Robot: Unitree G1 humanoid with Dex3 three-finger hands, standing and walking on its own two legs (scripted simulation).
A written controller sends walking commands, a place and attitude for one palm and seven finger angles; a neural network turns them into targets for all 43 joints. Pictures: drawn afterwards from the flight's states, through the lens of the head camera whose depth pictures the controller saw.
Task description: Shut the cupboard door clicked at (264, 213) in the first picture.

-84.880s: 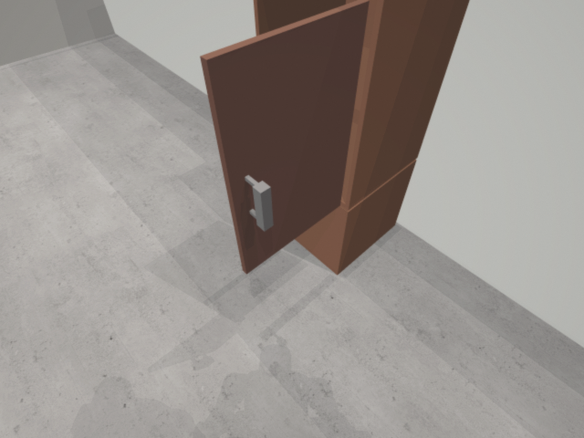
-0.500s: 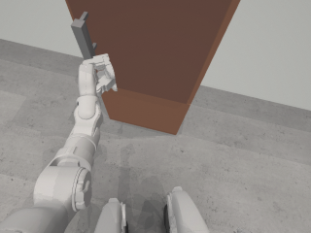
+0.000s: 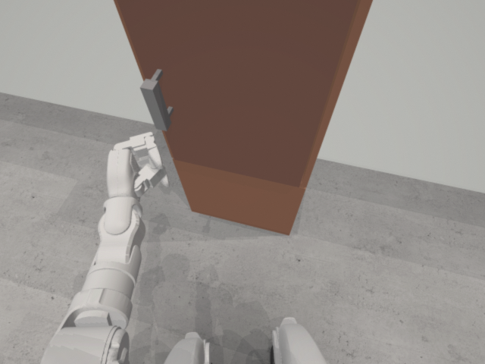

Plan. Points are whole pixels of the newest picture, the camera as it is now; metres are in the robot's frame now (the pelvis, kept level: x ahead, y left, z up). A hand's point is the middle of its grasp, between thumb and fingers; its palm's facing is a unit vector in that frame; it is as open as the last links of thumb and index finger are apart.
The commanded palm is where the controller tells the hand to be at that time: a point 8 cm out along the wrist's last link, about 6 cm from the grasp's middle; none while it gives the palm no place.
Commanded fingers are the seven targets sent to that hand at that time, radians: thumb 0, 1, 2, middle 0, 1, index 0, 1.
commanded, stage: draw the hand back to the body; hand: left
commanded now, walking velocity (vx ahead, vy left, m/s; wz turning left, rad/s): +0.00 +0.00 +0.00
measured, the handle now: (161, 99) +0.64 +0.15 +0.00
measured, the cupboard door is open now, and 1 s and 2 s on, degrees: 0 0 0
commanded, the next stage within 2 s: step back with the hand held close in 1.30 s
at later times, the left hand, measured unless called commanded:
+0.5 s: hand (63, 212) +0.30 +0.20 +0.15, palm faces +0.21 -0.94 -0.27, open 3.3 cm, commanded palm +0.26 +0.24 +0.17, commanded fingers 0.00 0.90 0.90 -0.75 -0.90 -0.75 -0.90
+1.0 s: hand out of the picture +0.21 +0.28 +0.25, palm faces +0.52 -0.73 -0.43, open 6.7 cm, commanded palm +0.17 +0.31 +0.25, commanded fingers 0.00 0.90 0.90 -0.20 -0.30 -0.20 -0.30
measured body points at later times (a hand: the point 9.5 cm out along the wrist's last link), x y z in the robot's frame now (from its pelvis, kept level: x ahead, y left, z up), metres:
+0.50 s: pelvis +0.03 +0.00 +0.07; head +0.03 -0.02 +0.52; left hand +0.29 +0.25 +0.17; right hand +0.24 -0.21 -0.01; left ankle +0.01 +0.13 -0.66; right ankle +0.05 -0.12 -0.66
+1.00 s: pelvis +0.04 +0.00 +0.08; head +0.01 -0.03 +0.53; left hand +0.18 +0.32 +0.27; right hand +0.23 -0.21 -0.01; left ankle +0.01 +0.13 -0.66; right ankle +0.05 -0.12 -0.66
